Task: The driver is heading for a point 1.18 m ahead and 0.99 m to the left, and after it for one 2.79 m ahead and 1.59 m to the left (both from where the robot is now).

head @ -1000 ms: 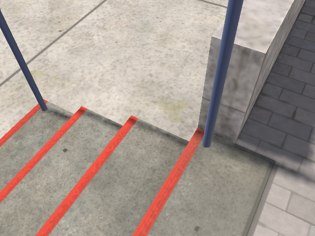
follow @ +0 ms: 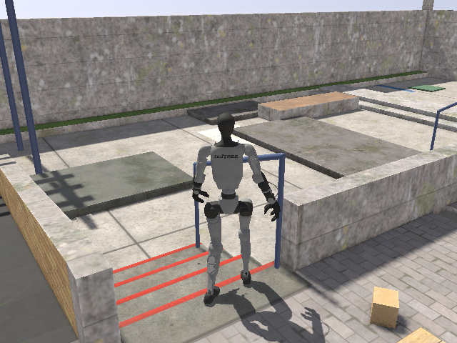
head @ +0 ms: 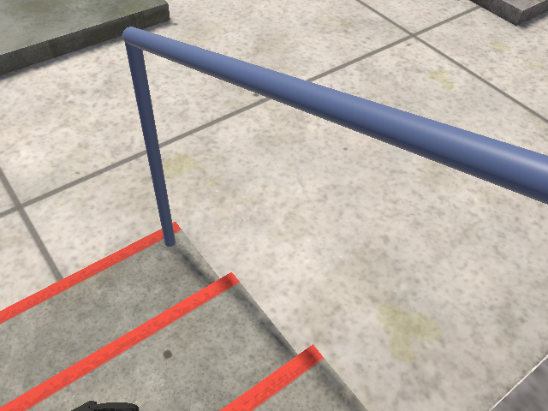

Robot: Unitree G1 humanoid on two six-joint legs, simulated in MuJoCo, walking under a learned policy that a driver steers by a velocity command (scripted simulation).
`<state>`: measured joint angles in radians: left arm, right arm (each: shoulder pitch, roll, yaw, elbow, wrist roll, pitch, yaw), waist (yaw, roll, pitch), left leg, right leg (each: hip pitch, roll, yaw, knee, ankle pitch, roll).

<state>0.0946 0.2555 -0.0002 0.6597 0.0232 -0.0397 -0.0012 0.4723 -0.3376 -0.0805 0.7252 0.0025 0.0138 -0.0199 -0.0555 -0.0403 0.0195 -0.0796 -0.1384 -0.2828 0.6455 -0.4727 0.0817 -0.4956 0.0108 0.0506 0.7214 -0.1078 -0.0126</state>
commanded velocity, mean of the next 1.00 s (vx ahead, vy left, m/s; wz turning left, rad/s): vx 0.39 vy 0.03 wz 0.59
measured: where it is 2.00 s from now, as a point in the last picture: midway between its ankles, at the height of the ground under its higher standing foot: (119, 397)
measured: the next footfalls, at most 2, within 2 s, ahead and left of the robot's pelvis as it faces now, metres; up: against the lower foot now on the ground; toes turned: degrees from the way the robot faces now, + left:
left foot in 0.58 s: +0.25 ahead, +0.22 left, -0.15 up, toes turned +21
right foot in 1.24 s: +0.70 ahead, +0.27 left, -0.31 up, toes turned +48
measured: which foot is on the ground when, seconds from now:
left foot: down 0.00-0.00, up 0.02-0.56, down 0.58-1.00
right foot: down 0.00-0.58, up 0.60-1.00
